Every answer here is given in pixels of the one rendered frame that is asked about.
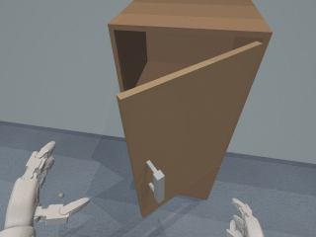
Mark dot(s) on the robot right hand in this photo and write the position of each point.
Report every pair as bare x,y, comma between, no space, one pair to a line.
248,225

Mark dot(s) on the robot left hand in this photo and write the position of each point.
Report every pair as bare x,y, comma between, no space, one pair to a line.
22,209

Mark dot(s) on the handle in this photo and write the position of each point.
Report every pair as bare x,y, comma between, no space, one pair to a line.
158,186

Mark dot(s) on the left robot forearm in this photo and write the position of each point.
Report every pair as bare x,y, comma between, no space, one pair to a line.
19,231

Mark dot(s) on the cupboard door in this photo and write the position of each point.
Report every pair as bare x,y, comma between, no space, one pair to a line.
181,121

